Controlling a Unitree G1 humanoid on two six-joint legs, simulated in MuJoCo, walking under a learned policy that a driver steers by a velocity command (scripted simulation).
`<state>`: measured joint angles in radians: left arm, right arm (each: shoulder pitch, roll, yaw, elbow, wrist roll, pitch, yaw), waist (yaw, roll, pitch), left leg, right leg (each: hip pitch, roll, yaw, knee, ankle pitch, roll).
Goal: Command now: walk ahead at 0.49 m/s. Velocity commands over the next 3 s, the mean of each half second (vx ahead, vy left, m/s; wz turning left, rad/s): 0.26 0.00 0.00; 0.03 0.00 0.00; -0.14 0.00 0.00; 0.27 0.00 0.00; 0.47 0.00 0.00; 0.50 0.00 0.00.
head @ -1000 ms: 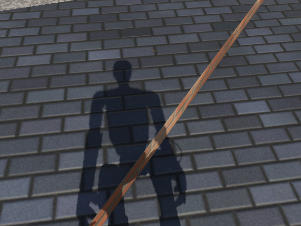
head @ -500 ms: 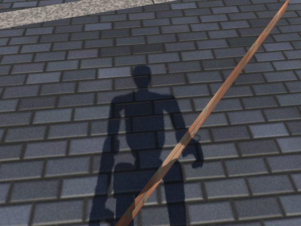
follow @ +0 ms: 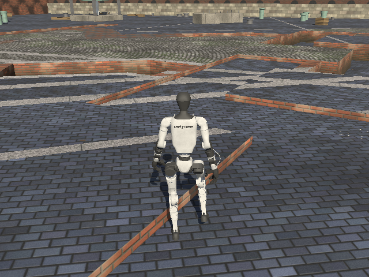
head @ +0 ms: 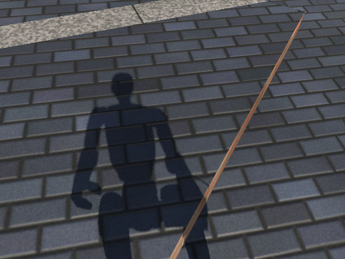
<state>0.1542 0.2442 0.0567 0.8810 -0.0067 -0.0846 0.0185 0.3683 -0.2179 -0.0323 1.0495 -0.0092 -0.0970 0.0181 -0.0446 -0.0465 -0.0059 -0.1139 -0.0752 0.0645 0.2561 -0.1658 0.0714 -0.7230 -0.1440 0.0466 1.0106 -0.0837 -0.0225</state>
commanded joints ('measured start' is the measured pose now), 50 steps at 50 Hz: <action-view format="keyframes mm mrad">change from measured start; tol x32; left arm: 1 -34 16 0 -56 -2 -2 -8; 50 195 16 5 135 11 98 22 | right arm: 1 4 -149 -25 -57 7 -7 -19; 50 53 -40 -20 26 12 80 -50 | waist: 1 16 91 53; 14 99 -119 -462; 28 65 212 165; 50 55 47 38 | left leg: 1 -34 276 -160 -122 266 140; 11 75 196 -60 363 641 7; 13 -331 10 -5 915 -494 -60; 15 -342 59 -103 1043 -452 -58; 25 61 85 -44 265 -81 -20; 29 -337 269 -310 -70 -433 22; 50 -179 148 -110 132 67 -31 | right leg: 1 -6 0 -11 -185 146 11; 10 372 142 -115 -526 87 -43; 13 1131 -309 262 -447 1203 -241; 18 453 -93 44 -719 461 -163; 27 203 16 60 -774 -471 -32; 31 600 68 -26 -667 -82 -10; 50 609 73 -16 -633 188 -75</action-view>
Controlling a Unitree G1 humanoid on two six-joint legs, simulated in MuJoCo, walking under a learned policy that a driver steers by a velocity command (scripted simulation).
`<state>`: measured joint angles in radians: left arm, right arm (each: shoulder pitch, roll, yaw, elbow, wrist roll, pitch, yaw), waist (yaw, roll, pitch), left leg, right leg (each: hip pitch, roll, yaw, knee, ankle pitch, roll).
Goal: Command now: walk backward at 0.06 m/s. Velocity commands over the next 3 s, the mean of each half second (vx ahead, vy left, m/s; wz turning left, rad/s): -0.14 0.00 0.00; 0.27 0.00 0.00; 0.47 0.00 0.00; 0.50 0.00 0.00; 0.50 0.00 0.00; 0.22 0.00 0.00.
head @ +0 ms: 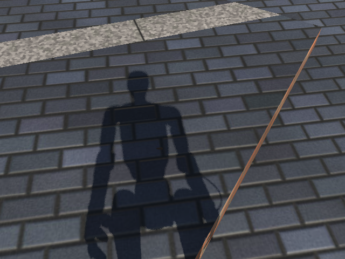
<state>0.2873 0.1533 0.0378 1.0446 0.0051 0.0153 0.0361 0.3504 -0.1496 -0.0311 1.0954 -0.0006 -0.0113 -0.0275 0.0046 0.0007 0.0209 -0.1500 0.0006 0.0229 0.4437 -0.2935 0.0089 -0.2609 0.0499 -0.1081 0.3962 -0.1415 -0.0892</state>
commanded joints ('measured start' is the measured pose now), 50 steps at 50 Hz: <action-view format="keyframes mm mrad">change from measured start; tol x32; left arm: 1 112 48 3 -10 32 -15 1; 50 221 228 20 -60 -29 -23 11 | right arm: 1 83 -28 6 -19 -10 -8 -21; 50 -77 -162 -57 -228 28 -96 44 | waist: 1 20 -4 -40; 13 -23 -83 -49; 17 -76 321 21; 28 -37 178 -53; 31 47 -285 50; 50 -117 -186 -24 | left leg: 1 -101 106 -91 -25 243 52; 13 -130 6 -8 261 -56 86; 19 -333 356 -335 -146 471 320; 28 -95 173 -241 -149 -268 134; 38 -703 71 -27 798 90 -6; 50 -205 -25 29 17 -7 100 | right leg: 1 166 -159 144 -1 251 -2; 15 -175 -203 209 -53 -93 -43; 18 -205 37 113 791 -457 58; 21 -169 51 227 994 -309 52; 29 159 25 10 -112 -237 68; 32 44 -416 716 -334 -770 -198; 46 254 -335 328 -283 -97 -138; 50 340 -278 228 73 737 -86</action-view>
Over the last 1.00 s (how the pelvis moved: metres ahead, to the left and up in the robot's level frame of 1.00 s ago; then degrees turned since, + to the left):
0.22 -0.08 -0.01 0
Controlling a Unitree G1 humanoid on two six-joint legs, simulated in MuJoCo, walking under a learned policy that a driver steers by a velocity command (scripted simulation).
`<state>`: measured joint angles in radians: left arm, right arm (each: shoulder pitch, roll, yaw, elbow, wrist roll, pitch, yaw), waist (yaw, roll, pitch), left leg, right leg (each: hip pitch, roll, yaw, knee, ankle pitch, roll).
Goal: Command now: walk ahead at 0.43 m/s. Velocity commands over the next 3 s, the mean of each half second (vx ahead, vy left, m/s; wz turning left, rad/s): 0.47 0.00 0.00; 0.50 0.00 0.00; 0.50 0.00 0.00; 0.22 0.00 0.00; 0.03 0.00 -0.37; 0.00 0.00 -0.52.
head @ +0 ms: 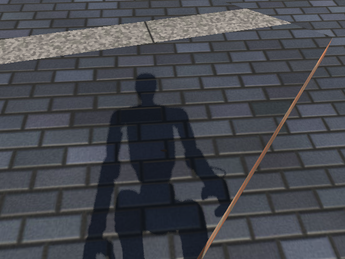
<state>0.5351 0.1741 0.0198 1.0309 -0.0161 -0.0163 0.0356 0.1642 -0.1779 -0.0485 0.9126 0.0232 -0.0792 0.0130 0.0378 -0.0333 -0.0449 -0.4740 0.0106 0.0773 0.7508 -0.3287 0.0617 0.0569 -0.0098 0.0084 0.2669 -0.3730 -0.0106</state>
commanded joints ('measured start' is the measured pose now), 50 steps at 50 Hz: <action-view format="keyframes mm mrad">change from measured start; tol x64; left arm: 1 -87 215 41 -79 -20 -1 6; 50 -11 156 30 -90 7 -88 -34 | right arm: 1 293 -205 -67 13 6 -26 1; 50 182 -84 43 -255 -46 28 -28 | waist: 1 -219 -91 -79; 50 -220 -92 -263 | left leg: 1 434 -9 -65 -386 160 64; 4 756 444 -783 -471 275 296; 23 614 235 -79 -543 1156 70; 26 676 214 -70 -192 1403 22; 29 -162 -180 -348 1033 -260 -28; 35 -735 -43 -170 1764 -84 129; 50 222 71 -278 214 -388 221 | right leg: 1 -119 -157 52 413 985 -122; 3 -747 104 131 959 -122 -43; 11 -1058 -111 6 1500 86 -18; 24 -613 33 -138 409 385 -35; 29 489 -440 704 133 741 -389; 38 -714 -221 122 -160 -168 -131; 50 -211 -204 -71 611 1488 -131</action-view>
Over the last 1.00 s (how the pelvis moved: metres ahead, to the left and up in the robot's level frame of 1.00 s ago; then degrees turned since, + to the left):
0.00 -0.01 -0.01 1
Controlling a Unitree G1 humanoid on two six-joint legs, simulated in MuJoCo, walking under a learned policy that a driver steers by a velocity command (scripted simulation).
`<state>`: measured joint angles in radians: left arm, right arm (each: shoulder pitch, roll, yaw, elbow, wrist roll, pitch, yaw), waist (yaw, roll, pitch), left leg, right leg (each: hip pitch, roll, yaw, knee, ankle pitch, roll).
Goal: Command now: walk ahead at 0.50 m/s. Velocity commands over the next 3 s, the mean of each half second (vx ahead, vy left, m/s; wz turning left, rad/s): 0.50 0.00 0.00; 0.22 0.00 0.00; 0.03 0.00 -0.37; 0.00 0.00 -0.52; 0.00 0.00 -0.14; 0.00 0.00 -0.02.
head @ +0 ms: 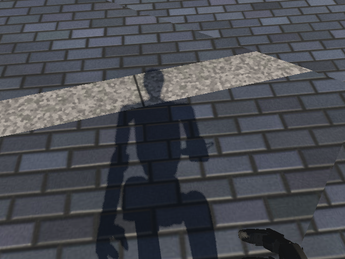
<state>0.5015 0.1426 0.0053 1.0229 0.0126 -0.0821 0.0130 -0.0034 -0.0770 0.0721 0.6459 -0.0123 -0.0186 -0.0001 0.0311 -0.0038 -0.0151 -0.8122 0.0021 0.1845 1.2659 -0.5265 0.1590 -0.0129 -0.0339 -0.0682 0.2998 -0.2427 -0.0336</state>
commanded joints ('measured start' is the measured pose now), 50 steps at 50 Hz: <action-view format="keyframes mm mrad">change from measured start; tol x32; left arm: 1 -60 162 63 -156 -32 -31 -49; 22 -705 120 45 -446 30 25 -89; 27 -87 289 94 -255 -36 1 -30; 50 -56 99 14 -98 -3 -4 -7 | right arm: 1 461 -321 -124 54 -31 -17 -23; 50 150 -274 -134 184 -1 -32 -43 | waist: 1 -241 171 -316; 6 -47 11 171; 26 188 166 -75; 28 79 -328 -492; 33 -65 25 -95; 50 24 157 -218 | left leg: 1 677 252 -978 -786 -473 205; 2 683 303 -1294 -1044 -523 206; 6 236 215 -628 -816 -83 30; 25 907 225 -180 -802 1562 -111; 26 812 169 -176 -554 1571 -85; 28 150 -136 -292 264 -56 -173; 46 445 34 -224 -775 519 -161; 50 859 231 -384 -729 1065 36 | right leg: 1 -442 34 55 925 487 -59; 2 -706 121 235 1193 45 -67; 6 -914 64 399 1478 218 -177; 18 -906 4 74 648 330 -22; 26 -211 81 6 194 299 -135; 28 564 -407 739 229 895 -455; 35 -296 -168 213 -34 830 -253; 45 -198 -144 173 44 603 -174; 50 -416 25 103 237 -50 -5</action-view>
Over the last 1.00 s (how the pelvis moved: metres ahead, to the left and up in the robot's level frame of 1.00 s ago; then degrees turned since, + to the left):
0.55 -0.03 0.02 0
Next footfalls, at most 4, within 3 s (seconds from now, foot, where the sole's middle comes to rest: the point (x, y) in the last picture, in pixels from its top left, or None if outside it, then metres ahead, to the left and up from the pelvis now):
0.52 right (215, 241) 0.52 -0.09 -0.65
0.96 left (154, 205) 0.66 0.13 -0.65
1.64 left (155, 217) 0.61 0.13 -0.65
2.04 right None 0.45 -0.10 -0.65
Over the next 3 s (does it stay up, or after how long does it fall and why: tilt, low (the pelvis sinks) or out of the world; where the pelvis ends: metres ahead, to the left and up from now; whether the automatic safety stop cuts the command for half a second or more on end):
stays up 0.47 0.03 0.12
